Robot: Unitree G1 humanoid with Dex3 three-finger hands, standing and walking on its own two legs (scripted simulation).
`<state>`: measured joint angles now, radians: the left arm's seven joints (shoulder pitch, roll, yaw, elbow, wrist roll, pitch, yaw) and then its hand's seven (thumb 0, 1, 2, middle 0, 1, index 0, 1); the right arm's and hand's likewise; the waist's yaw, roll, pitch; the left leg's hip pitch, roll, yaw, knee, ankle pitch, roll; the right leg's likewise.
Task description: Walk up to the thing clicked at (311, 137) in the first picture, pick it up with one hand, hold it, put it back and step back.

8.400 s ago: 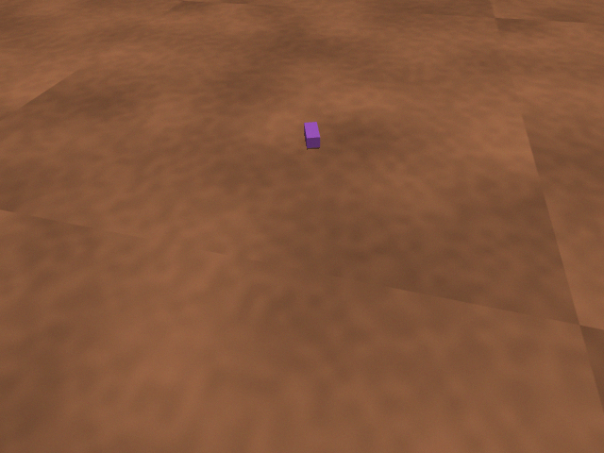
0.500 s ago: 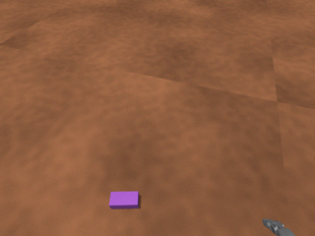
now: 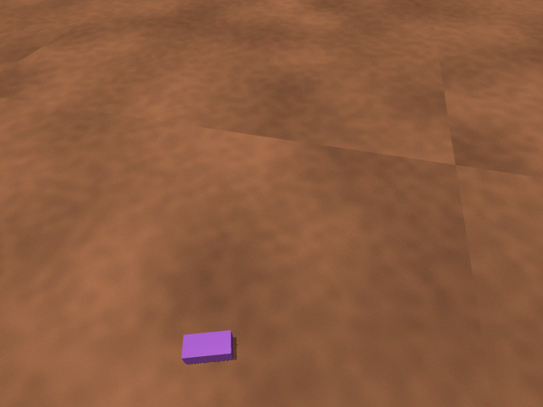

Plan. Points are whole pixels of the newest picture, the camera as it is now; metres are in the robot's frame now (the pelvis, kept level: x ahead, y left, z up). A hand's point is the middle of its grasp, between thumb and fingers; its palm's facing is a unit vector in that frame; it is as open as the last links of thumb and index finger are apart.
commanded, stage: walk up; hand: left
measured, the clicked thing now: (208, 347) +0.45 +0.25 -0.73
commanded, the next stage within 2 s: none
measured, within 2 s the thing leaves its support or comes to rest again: neither
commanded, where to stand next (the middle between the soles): +0.08 -0.03 m, yaw +1 degrees
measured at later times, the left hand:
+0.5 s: hand out of the picture +0.13 +0.23 -0.14, palm faces -0.01 -0.95 -0.32, open 7.3 cm
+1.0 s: hand out of the picture +0.06 +0.26 -0.15, palm faces -0.05 -0.93 -0.37, open 7.3 cm
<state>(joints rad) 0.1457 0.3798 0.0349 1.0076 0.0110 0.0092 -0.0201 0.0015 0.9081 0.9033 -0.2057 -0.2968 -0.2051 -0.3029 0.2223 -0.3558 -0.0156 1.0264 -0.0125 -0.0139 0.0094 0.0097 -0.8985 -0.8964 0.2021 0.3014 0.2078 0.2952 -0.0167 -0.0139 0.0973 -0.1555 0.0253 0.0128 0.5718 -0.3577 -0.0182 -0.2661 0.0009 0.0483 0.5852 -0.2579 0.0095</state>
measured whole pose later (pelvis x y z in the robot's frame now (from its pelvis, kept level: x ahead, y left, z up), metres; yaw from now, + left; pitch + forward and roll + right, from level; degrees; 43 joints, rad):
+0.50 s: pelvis +0.02 -0.01 +0.01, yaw -1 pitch -2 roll +0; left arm 0.07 0.34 0.03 1.09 0.00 0.00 -0.02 0.00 0.91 0.90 -0.21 -0.30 -0.21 -0.30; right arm 0.12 -0.37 -0.01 1.07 -0.01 -0.03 0.00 0.01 -0.90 -0.90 0.20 0.30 0.21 0.29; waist 0.00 0.00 0.04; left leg -0.06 0.05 0.03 0.38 -0.28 -0.04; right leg -0.20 0.02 0.06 0.44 -0.21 -0.01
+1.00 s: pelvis -0.06 -0.01 -0.01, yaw -3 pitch -2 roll +1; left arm 0.09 0.40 0.08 0.94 0.02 0.06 -0.03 0.00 0.91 0.90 -0.20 -0.30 -0.20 -0.30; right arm 0.12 -0.37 -0.05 0.94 -0.05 0.01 0.00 0.01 -0.90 -0.90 0.20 0.30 0.21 0.30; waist 0.01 -0.03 0.16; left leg -0.30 0.05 0.03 0.63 -0.29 -0.01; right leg -0.33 0.02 0.05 0.84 -0.53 -0.03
